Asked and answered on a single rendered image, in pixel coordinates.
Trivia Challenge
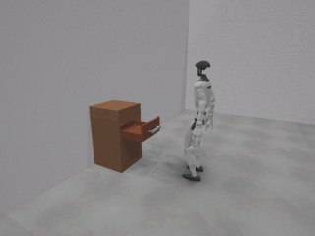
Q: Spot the robot left hand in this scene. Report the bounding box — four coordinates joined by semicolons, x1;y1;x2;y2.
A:
192;127;202;144

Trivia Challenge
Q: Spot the robot left forearm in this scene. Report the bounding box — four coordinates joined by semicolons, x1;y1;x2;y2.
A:
196;101;206;128

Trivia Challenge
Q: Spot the left robot thigh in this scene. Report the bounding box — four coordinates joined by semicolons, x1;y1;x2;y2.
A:
184;120;197;153

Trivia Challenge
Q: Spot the robot right hand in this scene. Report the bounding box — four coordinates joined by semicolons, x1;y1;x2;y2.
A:
205;118;214;132

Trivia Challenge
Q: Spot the robot right upper arm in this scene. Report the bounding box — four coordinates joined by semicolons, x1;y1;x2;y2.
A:
209;80;215;103

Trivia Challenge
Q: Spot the robot right forearm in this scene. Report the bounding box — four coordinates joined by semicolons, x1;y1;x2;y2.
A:
207;101;215;119

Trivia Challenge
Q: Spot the cabinet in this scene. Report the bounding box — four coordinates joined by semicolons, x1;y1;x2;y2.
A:
89;100;142;173

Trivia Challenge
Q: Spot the drawer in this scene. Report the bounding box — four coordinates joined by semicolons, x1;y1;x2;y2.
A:
120;117;160;143

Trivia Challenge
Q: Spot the handle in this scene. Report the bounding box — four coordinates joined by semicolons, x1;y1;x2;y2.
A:
148;125;161;133

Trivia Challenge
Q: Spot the robot left upper arm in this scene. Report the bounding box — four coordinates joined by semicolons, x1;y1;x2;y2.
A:
194;81;207;106

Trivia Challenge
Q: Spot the robot left foot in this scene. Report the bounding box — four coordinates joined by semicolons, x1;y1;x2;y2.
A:
182;173;201;182

